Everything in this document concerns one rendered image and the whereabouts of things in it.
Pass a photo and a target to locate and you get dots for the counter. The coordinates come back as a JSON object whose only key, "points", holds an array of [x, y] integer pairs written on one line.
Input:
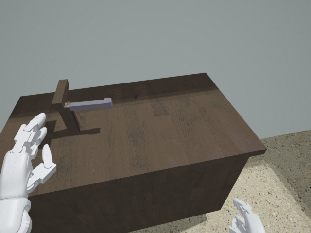
{"points": [[169, 149]]}

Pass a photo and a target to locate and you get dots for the robot right hand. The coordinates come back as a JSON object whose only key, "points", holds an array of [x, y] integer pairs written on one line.
{"points": [[251, 222]]}

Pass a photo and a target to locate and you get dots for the left robot forearm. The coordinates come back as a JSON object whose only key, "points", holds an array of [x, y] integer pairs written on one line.
{"points": [[14, 216]]}

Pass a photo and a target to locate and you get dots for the robot left hand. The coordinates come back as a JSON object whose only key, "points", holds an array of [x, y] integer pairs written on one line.
{"points": [[17, 165]]}

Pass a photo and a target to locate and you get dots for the tap lever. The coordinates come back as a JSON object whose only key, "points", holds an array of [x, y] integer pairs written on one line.
{"points": [[96, 104]]}

